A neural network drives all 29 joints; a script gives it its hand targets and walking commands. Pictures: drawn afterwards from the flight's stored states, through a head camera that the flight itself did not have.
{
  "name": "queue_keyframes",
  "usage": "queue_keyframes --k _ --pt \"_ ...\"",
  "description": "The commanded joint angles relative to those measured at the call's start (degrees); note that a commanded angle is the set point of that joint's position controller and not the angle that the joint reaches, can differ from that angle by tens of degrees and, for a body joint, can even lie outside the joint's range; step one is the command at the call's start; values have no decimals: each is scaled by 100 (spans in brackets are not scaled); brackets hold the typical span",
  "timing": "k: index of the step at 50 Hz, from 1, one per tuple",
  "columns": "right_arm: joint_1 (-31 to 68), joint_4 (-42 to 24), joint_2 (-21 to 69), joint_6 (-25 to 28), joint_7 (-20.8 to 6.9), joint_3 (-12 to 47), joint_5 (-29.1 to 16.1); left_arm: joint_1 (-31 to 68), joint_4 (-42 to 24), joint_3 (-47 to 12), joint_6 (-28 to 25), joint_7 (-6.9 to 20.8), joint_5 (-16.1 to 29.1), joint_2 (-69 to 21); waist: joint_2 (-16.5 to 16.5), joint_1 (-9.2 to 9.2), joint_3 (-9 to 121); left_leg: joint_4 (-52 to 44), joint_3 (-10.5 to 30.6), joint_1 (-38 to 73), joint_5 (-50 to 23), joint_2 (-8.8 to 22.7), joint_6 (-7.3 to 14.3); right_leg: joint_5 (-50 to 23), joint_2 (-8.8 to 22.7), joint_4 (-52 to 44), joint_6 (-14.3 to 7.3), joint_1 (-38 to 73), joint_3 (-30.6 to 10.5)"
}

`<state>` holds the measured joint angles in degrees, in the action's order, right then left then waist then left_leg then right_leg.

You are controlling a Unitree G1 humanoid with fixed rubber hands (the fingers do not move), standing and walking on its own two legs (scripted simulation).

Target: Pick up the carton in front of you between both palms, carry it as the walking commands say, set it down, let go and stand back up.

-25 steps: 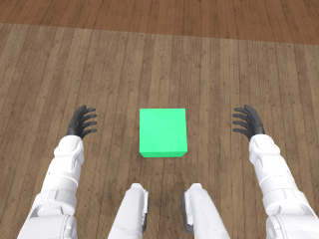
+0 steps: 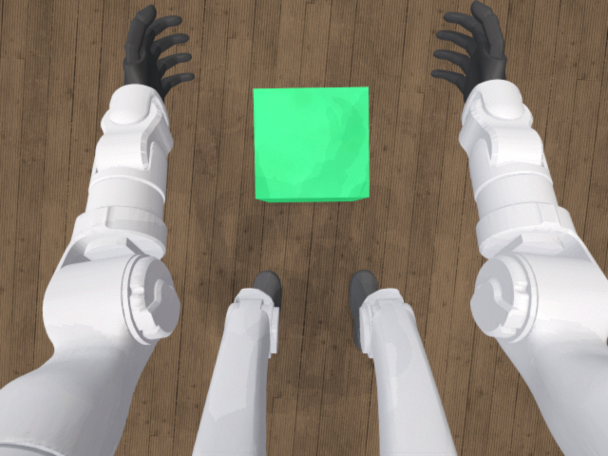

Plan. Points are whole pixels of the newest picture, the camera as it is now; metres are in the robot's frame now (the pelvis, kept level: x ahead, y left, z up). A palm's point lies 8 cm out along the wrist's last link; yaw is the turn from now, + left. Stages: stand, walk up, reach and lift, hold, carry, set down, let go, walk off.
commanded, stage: reach and lift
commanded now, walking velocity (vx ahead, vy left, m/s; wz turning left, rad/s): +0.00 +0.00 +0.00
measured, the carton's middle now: (310, 154) +0.50 +0.01 -0.50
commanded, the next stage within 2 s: none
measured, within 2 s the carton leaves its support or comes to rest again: leaves its support in 1.56 s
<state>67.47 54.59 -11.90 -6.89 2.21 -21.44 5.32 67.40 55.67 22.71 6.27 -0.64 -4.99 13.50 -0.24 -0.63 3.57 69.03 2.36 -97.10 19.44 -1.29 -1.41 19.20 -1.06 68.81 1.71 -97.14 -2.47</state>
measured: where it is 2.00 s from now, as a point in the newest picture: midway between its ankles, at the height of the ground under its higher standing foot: (315, 325)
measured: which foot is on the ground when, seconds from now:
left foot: down 0.00-1.00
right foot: down 0.00-1.00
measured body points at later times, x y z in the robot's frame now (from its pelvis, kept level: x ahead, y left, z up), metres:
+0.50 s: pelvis -0.03 +0.00 -0.20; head +0.33 +0.00 +0.08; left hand +0.51 +0.21 -0.36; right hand +0.51 -0.18 -0.36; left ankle +0.08 +0.13 -0.59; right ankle +0.08 -0.13 -0.59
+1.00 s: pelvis -0.03 +0.00 -0.26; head +0.34 +0.01 +0.00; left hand +0.52 +0.19 -0.44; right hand +0.52 -0.17 -0.44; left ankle +0.08 +0.13 -0.59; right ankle +0.08 -0.13 -0.59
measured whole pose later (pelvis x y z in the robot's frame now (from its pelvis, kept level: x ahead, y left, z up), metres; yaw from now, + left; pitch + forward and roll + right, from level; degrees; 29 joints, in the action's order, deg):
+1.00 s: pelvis -0.03 +0.00 -0.26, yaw +0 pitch +39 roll +0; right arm 80.2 64.1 -19.1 -1.2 7.3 -4.0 -13.0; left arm 81.1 65.8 4.5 1.0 -5.9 12.7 20.7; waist -0.4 -0.5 -17.6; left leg 126.2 2.1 -131.5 33.8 -2.1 -2.3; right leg 33.8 -2.6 126.0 3.2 -131.3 -2.5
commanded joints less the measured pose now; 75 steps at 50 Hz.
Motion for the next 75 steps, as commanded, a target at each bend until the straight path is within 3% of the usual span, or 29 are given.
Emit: queue_keyframes --k 1,5,10,14,17,23,27,32,37,44,47,57,60,63,64,67,69,72,75 --pt "703 -442 -382 304 36 -95 114 655 -439 83 -293 -33 -61 420 -37 -47 5103 219 -441 1964 -1583 -259 -156 -1564 -330 340 140 2246 418" --pt "568 -563 -441 493 142 119 -113 551 -563 -155 -478 -137 208 496 -61 -65 5448 1085 -410 1351 -1963 -258 -173 -2001 -329 1203 153 1729 359" --pt "597 -947 -741 547 300 715 -780 548 -927 -717 -545 -289 842 883 -80 -90 6526 2142 -419 1285 -2464 -267 -210 -2436 -332 2264 193 1692 391" --pt "810 -1311 -991 442 375 1082 -1182 820 -1273 -1035 -456 -344 1235 1140 -38 -103 7106 2781 -521 1304 -2288 -265 -245 -2221 -337 2921 207 1645 461" --pt "1083 -1358 -1138 324 421 1173 -1313 1090 -1316 -1158 -330 -370 1390 1197 1 -50 7017 3087 -597 1120 -1751 -236 -246 -1704 -310 3216 208 1424 539" --pt "1801 -540 -1213 223 419 1171 -1396 1770 -526 -1215 -212 -421 1433 1258 -2 -17 5472 3514 -599 158 -189 -104 -210 -109 -172 3629 185 390 584" --pt "2214 77 -1315 304 407 1225 -1455 2185 81 -1257 -288 -445 1421 1342 -5 -52 4835 3823 -531 -121 191 -27 -186 309 -108 3929 179 -54 532" --pt "2623 498 -1478 487 406 1371 -1582 2628 460 -1417 -462 -476 1522 1458 20 -35 4627 4236 -432 -109 30 35 -174 152 -44 4355 176 -213 463" --pt "3018 253 -1639 630 480 1543 -1727 3064 213 -1580 -603 -531 1707 1622 -37 -13 4825 4561 -389 -28 -434 11 -122 -319 -53 4692 162 -82 469" --pt "2682 258 -1378 660 523 1770 -1929 2715 356 -1833 -606 -545 1866 1459 2 -64 5232 4795 -421 408 -1109 -50 -131 -955 -135 4932 175 315 499" --pt "2423 501 -1263 654 513 1717 -1866 2436 623 -1788 -596 -533 1796 1314 -27 -61 4832 4759 -399 141 -973 -61 -136 -829 -145 4896 178 72 490" --pt "2769 380 -1071 686 552 1753 -1821 2871 384 -1874 -644 -554 1801 1150 -7 -25 4595 4631 -404 -151 -526 -87 -129 -448 -167 4743 145 -86 461" --pt "3074 358 -671 681 554 2006 -1937 3150 421 -2099 -636 -550 1910 775 -29 -62 4507 4576 -409 -109 -376 -119 -117 -294 -203 4695 134 -46 443" --pt "3196 508 -564 666 598 1857 -1729 3255 619 -1962 -623 -593 1705 639 -28 -50 4316 4525 -402 -91 -207 -156 -128 -130 -244 4644 135 -43 464" --pt "3353 411 -120 666 531 1958 -1715 3449 491 -2133 -613 -510 1733 119 -23 -7 4276 4510 -408 -53 -170 -200 -109 -110 -292 4623 106 24 475" --pt "4354 391 2337 581 18 2475 -1613 4445 445 -2676 -526 16 1672 -2274 -11 2 4191 4588 -439 -201 -223 -362 -78 -193 -479 4692 50 -71 477" --pt "4740 303 3717 385 -437 2472 -1342 4795 361 -2687 -332 463 1422 -3705 -12 -25 3972 4675 -504 -370 -78 -486 -30 -57 -560 4777 11 -229 549" --pt "4704 101 4604 171 -832 2298 -1120 4745 67 -2528 -108 850 1244 -4599 -67 -35 3895 4755 -619 -566 -224 -579 38 -176 -648 4850 -8 -477 684" --pt "4695 -328 5133 55 -976 2448 -1251 4756 -392 -2681 14 999 1374 -5054 -73 -40 4494 4835 -673 -368 -729 -591 32 -657 -670 4952 -6 -271 723"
